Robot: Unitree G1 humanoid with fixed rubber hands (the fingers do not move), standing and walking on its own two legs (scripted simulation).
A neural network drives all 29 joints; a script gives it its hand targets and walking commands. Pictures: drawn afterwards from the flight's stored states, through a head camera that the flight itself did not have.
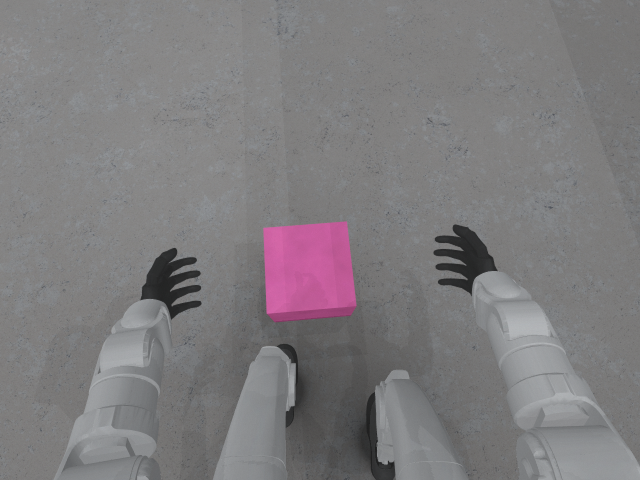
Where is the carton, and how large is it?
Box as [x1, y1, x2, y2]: [263, 221, 356, 321]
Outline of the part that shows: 346,221 263,228 266,309 267,314 274,321 350,315 356,305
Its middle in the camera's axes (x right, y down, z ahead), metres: -0.04 +0.10 +1.02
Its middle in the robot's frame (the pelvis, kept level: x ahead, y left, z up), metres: +0.47 +0.07 -0.59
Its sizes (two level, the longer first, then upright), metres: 0.215 0.212 0.180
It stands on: the floor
